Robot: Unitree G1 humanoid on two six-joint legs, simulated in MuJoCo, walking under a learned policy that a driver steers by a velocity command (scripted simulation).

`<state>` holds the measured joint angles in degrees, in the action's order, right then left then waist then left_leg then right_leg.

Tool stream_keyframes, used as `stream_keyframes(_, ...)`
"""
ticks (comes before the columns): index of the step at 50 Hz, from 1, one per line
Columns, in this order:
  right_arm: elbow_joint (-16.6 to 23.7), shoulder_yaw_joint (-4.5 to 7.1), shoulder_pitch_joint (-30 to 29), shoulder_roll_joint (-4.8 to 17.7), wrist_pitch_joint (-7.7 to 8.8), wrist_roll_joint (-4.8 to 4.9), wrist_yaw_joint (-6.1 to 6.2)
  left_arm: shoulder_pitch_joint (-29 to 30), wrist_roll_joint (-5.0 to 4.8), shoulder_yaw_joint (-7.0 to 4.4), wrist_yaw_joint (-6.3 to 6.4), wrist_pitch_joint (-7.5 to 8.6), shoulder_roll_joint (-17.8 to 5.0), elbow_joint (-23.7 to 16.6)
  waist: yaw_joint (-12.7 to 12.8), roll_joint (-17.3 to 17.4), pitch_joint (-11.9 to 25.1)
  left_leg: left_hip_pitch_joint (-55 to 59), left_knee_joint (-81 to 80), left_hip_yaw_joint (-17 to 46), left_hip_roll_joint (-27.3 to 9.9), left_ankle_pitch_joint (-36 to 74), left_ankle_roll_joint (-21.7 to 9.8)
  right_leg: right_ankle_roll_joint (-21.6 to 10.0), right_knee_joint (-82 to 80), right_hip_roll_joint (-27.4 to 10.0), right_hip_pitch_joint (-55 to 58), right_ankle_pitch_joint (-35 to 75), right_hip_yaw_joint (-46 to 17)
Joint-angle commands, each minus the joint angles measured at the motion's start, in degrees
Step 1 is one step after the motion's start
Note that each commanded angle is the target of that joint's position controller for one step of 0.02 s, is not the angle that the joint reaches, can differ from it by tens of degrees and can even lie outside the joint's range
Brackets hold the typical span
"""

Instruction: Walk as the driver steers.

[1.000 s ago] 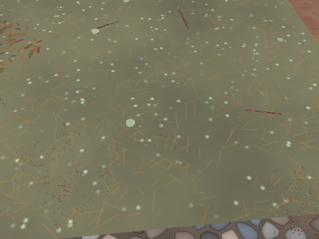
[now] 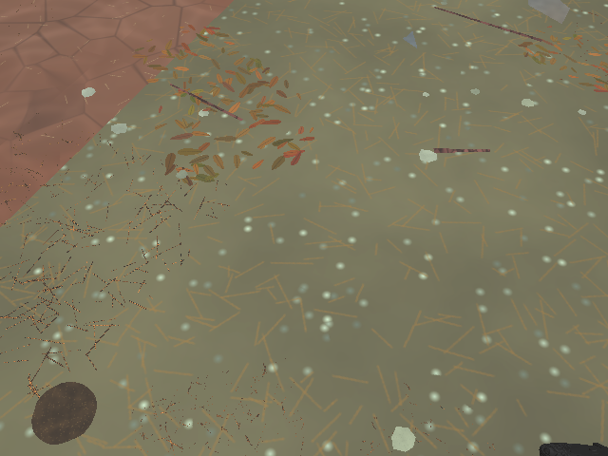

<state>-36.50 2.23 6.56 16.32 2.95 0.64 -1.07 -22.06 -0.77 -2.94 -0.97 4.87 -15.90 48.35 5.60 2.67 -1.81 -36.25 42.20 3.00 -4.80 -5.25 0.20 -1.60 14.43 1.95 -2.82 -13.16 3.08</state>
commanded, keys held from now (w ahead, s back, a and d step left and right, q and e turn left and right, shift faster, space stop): w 0.12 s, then w+e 0.36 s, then e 0.52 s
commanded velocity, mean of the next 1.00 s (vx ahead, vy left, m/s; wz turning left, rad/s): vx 0.35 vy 0.00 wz -0.35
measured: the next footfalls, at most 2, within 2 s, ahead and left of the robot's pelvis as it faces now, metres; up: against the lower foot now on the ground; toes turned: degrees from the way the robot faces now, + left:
left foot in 0.16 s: +0.26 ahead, +0.14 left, +0.00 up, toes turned +1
right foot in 0.68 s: +0.51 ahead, -0.11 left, +0.00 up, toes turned -15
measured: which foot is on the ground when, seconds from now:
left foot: up 0.00-0.14, down 0.16-0.68, up 0.70-1.00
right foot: down 0.00-0.16, up 0.18-0.66, down 0.68-1.00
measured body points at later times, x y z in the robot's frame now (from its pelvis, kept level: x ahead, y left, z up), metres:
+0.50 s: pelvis +0.27 +0.05 +0.00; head +0.29 +0.05 +0.45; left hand +0.47 +0.29 -0.11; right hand +0.27 -0.23 -0.12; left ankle +0.22 +0.14 -0.75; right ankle +0.41 -0.14 -0.68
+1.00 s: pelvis +0.44 +0.00 -0.01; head +0.48 -0.04 +0.44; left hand +0.69 +0.20 -0.10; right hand +0.49 -0.33 -0.12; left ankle +0.58 +0.14 -0.70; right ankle +0.47 -0.10 -0.75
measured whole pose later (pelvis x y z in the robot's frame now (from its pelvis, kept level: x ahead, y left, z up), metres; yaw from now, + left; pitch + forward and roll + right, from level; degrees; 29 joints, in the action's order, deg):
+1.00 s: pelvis +0.44 +0.00 -0.01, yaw -25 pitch +3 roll +1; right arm -40.6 2.8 5.7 17.5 0.2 -0.5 2.4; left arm -10.5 -0.3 -4.3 1.1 -1.6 -17.8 37.3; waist 1.7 0.8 -3.1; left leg -33.6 50.3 7.6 -1.2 -17.6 5.5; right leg -4.2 26.9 7.1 -22.5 -6.8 -7.4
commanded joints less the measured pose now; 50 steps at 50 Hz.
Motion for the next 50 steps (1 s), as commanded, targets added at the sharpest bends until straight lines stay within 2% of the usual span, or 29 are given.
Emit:
stream_keyframes(1,5.23,0.12,-6.43,2.09,1.33,0.44,-0.78,1.26,-0.62,-2.15,0.22,0.38,-10.51,-2.72,-0.53,-7.10,-0.96,3.25,-6.81,-2.40,1.36,5.12,-0.26,-9.13,-5.25,-14.32,-1.46,16.03,-7.96)
stream_keyframes(3,6.19,0.39,-8.31,2.91,1.46,0.66,-1.18,-0.06,-0.92,-2.24,0.29,-0.23,-11.06,-1.56,-0.80,-7.57,-1.68,3.70,-9.49,-2.36,1.89,3.16,-1.54,-8.45,-4.15,-16.10,1.40,17.39,-8.38)
stream_keyframes(5,6.17,0.98,-7.10,4.27,1.60,0.50,-1.42,0.03,-1.08,-2.46,0.56,-0.91,-12.00,-0.90,-2.72,-8.05,-0.89,7.48,-11.99,-3.19,3.06,0.10,-3.30,-7.38,-0.94,-16.99,3.80,24.02,-7.93)
stream_keyframes(7,2.64,3.09,4.68,7.78,1.51,-0.18,-0.81,0.45,-1.13,-2.02,0.89,-1.38,-11.44,-0.76,-9.32,-6.81,6.33,26.50,-15.31,-5.08,5.47,1.14,-6.13,-4.95,13.55,-13.34,0.06,37.42,-4.47)
stream_keyframes(8,0.81,4.44,15.10,11.63,1.24,-0.82,0.01,1.06,0.12,-0.74,0.96,-1.14,-8.84,-2.22,-13.86,-2.44,14.18,43.64,-13.23,4.31,-3.54,2.09,-9.36,-2.78,29.54,-10.53,-11.24,25.01,-2.89)
stream_keyframes(9,0.22,5.23,17.99,16.42,0.85,-1.25,0.24,-5.36,0.49,1.51,0.69,-0.25,-1.60,-3.70,-10.72,12.93,22.04,60.60,-18.29,30.23,-18.25,-8.55,-17.67,0.88,50.19,-0.79,-32.64,-14.03,-2.16)
stream_keyframes(10,0.18,3.97,18.57,10.92,0.87,-0.83,0.25,-2.43,-0.84,0.11,0.58,0.50,-7.36,-2.74,-13.10,8.20,21.43,57.53,-23.03,35.77,-18.30,-15.56,-17.21,0.56,57.59,-2.04,-38.30,-19.81,-10.17)
stream_keyframes(11,-0.15,3.11,15.26,8.93,1.16,-0.59,0.25,2.19,-2.15,-0.96,0.43,0.82,-10.06,-4.45,-12.31,6.14,12.64,50.64,-24.35,27.04,-16.50,-13.75,-14.89,0.04,58.67,-4.40,-41.62,-15.14,-9.98)
stream_keyframes(12,-0.22,2.59,11.71,7.31,1.43,-0.63,0.15,4.63,-1.94,-0.89,0.61,0.75,-9.41,-4.91,-10.46,3.45,8.46,43.64,-25.84,20.32,-13.96,-9.33,-13.53,0.20,56.57,-6.81,-40.18,-10.22,-8.65)
stream_keyframes(13,-0.44,2.17,8.87,5.53,1.78,-0.86,-0.09,5.57,-1.06,-1.07,0.73,0.39,-8.76,-4.93,-8.79,2.74,5.22,37.94,-27.87,15.59,-11.87,-5.50,-12.81,0.65,53.92,-8.19,-38.56,-6.78,-8.50)
stream_keyframes(15,-1.08,2.06,6.08,4.03,2.90,-1.37,-0.28,2.99,-1.01,-1.09,0.76,-1.20,-6.67,-3.92,-5.79,3.84,3.65,30.92,-31.74,9.20,-9.82,-0.67,-12.05,1.42,52.00,-9.71,-32.68,-2.51,-9.02)
stream_keyframes(18,-3.11,2.65,5.59,4.87,4.09,-1.54,0.05,4.32,-0.89,-0.99,0.93,-2.72,-4.58,-4.46,-4.67,1.53,0.91,27.79,-34.63,2.24,-9.67,6.31,-12.13,2.59,49.05,-9.68,-34.20,2.08,-9.85)
stream_keyframes(24,-6.02,3.28,7.61,7.35,3.63,-1.37,1.29,13.93,-0.37,-0.28,-0.65,-2.21,-2.88,-7.64,-7.60,-0.53,-2.14,30.48,-36.05,-8.56,-8.03,10.20,-9.93,2.18,30.68,-8.36,-35.14,17.86,-6.56)
stream_keyframes(26,-6.99,3.47,8.67,8.32,2.81,-1.10,1.80,18.34,0.17,0.10,-1.45,-2.04,-2.14,-9.84,-8.84,-1.39,-4.01,32.09,-33.67,-11.30,-8.40,18.38,-9.27,1.53,25.22,-7.46,-34.61,18.64,-3.86)
stream_keyframes(28,-7.84,3.72,10.06,9.32,1.56,-0.54,2.31,20.26,0.43,-0.03,-2.36,-1.99,-2.38,-11.76,-9.22,-0.56,-3.17,35.70,-29.45,-12.81,-9.17,26.91,-8.41,0.76,22.34,-6.11,-33.80,16.49,-1.49)
stream_keyframes(31,-7.29,4.37,8.64,11.39,-0.21,0.61,3.37,15.76,0.53,-1.48,-3.33,-2.28,-5.23,-12.50,-5.85,2.61,1.68,39.77,-18.63,-13.65,-9.62,43.80,-6.35,-1.87,20.99,-1.84,-27.07,8.40,1.72)
stream_keyframes(32,-6.85,4.52,7.78,11.67,-0.77,0.81,3.68,10.47,0.44,-2.55,-3.22,-2.37,-7.15,-11.50,-2.98,2.53,4.58,39.16,-10.98,-13.91,-8.83,46.15,-5.32,-3.25,19.42,0.07,-21.04,7.56,2.24)
stream_keyframes(33,-6.34,4.16,6.80,10.79,-0.94,1.02,3.79,3.30,0.55,-4.04,-2.44,-2.33,-9.85,-9.86,1.05,0.60,8.22,35.21,0.48,-14.89,-6.18,40.64,-3.04,-5.23,13.72,1.61,-10.68,14.09,1.47)
stream_keyframes(34,-5.33,2.88,10.14,7.18,-0.38,-1.04,3.46,0.24,0.59,-5.25,-0.83,-2.80,-14.84,-9.64,0.53,-9.22,13.11,21.44,17.92,-14.84,-1.63,10.20,0.61,-8.89,14.96,-7.47,4.79,37.73,-10.90)
stream_keyframes(35,-3.68,1.14,16.89,2.53,0.62,-2.69,2.39,4.67,1.87,-5.21,-0.21,-2.88,-18.95,-12.71,-6.03,-19.27,21.85,1.68,40.07,-7.28,10.08,-35.32,4.77,-23.66,15.68,-23.42,21.36,57.26,-39.25)
stream_keyframes(36,-4.58,2.07,14.85,8.33,1.40,-1.29,1.39,4.11,1.58,-4.60,-0.73,-3.06,-15.33,-14.23,-1.18,-9.60,30.21,0.54,43.27,4.56,7.51,-33.43,3.86,-24.84,11.50,-23.65,20.86,47.98,-40.20)
stream_keyframes(37,-2.70,2.35,8.90,9.27,1.34,0.55,1.32,7.63,1.00,-3.92,-0.82,-2.97,-12.60,-14.77,-1.49,-6.67,22.44,-2.14,40.97,3.98,5.16,-28.75,2.66,-21.70,10.05,-20.41,14.71,39.18,-32.87)
stream_keyframes(38,-2.57,2.25,6.64,8.27,0.90,0.00,2.07,10.33,-0.06,-3.46,-0.62,-3.05,-10.34,-14.42,-3.39,-1.91,13.95,-3.46,35.31,2.80,2.97,-24.67,2.70,-18.00,8.32,-16.70,5.63,33.10,-27.32)
stream_keyframes(39,-2.77,2.49,5.87,8.55,0.05,-0.87,2.92,12.26,-0.44,-2.90,-0.13,-3.29,-8.55,-14.70,-4.72,-2.01,10.62,-1.62,30.85,2.69,1.49,-22.08,2.91,-16.13,6.88,-14.71,-1.11,29.46,-24.68)
stream_keyframes(40,-2.71,2.68,6.56,8.67,-0.81,-1.03,3.10,13.24,0.20,-2.84,0.12,-3.63,-8.55,-15.10,-6.35,-3.53,8.79,2.33,28.16,2.57,1.39,-20.47,3.02,-15.38,5.32,-13.08,-7.28,27.78,-23.33)
stream_keyframes(42,-2.97,2.31,8.20,6.84,-1.62,-1.42,3.32,14.07,1.19,-3.29,0.47,-3.89,-9.61,-15.39,-7.66,-5.74,8.66,6.17,22.95,1.42,2.59,-19.01,3.98,-15.12,4.56,-11.40,-12.67,30.49,-21.53)
stream_keyframes(44,-2.88,1.96,7.47,5.88,-1.84,-1.59,3.73,13.42,1.09,-3.70,1.17,-4.14,-10.68,-15.18,-7.41,-6.28,10.07,6.67,17.44,1.43,3.51,-17.10,5.04,-14.73,5.35,-10.60,-13.19,32.09,-20.84)
stream_keyframes(47,-2.31,1.86,4.70,5.78,-2.46,-1.31,3.78,13.76,0.30,-3.92,2.33,-5.39,-11.26,-15.51,-6.52,-7.56,11.25,7.38,11.43,2.50,4.24,-12.02,5.72,-12.56,5.40,-9.14,-13.62,18.98,-22.42)
stream_keyframes(50,-1.31,1.88,1.51,5.71,-2.44,-0.92,3.42,14.12,0.37,-3.86,2.84,-6.37,-11.03,-15.94,-5.38,-9.88,9.11,8.60,5.24,3.21,5.21,-10.13,5.47,-10.90,4.71,-7.82,-15.06,5.04,-25.46)
Keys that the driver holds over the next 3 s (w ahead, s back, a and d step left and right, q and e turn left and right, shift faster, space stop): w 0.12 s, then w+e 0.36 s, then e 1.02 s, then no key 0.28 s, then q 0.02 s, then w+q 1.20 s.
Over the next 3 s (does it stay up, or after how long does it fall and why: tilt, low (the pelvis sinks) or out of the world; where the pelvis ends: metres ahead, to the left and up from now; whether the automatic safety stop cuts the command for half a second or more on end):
stays up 0.88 -0.23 -0.03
